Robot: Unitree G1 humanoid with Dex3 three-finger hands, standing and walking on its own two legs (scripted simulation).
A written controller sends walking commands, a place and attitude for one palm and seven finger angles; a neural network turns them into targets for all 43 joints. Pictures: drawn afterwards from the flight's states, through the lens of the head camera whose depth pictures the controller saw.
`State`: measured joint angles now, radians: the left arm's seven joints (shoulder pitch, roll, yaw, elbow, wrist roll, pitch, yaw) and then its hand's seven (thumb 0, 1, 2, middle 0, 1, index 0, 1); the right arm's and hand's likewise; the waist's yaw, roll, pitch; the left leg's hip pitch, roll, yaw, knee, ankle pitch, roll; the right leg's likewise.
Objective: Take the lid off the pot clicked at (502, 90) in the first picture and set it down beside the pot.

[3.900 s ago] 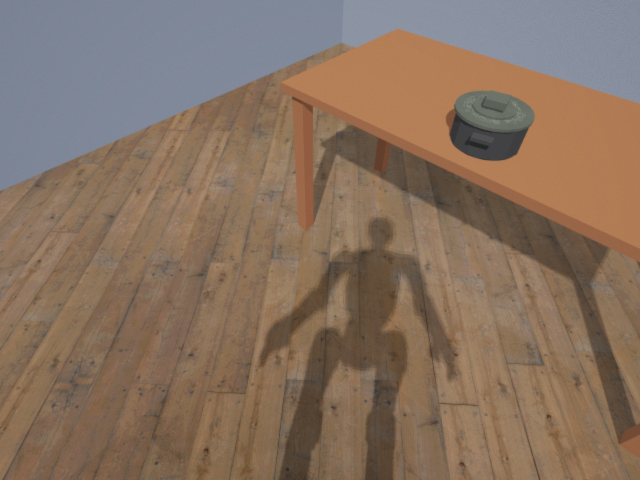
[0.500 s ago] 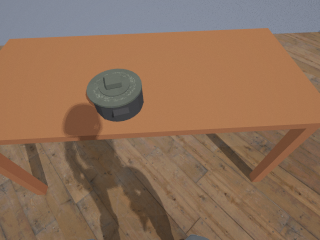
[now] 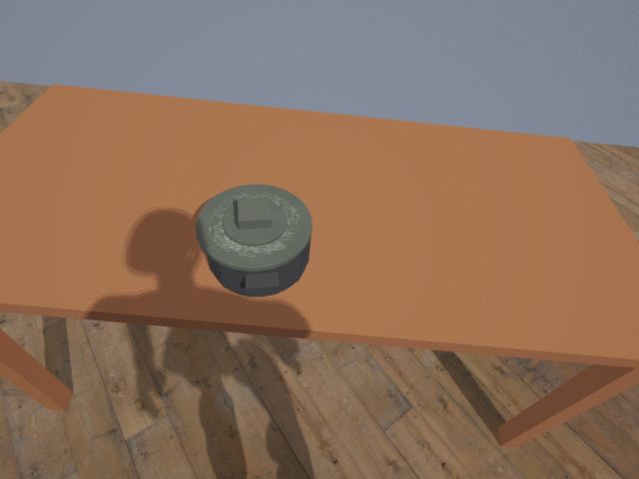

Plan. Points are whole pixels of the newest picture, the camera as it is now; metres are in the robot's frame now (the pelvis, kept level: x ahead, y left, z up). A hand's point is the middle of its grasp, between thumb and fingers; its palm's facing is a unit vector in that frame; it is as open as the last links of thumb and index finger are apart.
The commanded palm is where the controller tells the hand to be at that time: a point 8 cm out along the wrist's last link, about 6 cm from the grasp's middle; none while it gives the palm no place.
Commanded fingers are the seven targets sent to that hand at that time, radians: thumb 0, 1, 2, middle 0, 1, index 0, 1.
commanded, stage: come to a stop and stand still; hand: left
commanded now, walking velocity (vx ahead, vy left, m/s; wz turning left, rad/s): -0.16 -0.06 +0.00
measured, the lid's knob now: (254, 212) +0.50 +0.16 +0.02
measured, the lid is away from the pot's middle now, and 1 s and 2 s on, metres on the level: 0.00 0.00 0.00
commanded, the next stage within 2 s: look again from close up in 1.24 s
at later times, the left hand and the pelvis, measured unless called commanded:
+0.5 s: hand out of the picture -0.04 +0.14 -0.17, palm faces +0.04 -0.98 -0.20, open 7.3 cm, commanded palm none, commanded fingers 0.00 0.90 0.90 -0.20 -0.30 -0.20 -0.30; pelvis -0.03 -0.03 +0.00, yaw +0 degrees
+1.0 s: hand out of the picture +0.00 +0.15 -0.17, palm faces +0.06 -0.98 -0.19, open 7.3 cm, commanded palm none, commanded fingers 0.00 0.90 0.90 -0.20 -0.30 -0.20 -0.30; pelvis +0.03 -0.01 +0.00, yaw +0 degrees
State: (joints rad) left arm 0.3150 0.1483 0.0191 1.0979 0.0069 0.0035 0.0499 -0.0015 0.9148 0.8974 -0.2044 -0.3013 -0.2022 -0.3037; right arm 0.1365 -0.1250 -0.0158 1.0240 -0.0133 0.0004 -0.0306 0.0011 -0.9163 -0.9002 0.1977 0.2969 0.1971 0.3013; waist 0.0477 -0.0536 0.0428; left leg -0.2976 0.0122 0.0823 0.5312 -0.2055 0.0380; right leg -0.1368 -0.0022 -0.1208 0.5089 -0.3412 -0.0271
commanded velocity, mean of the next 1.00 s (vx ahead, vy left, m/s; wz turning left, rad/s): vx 0.01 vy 0.00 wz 0.00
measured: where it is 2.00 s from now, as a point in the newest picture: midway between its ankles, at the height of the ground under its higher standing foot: outside the picture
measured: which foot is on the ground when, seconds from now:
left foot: down 0.00-1.00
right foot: down 0.00-0.02, up 0.04-0.24, down 0.26-1.00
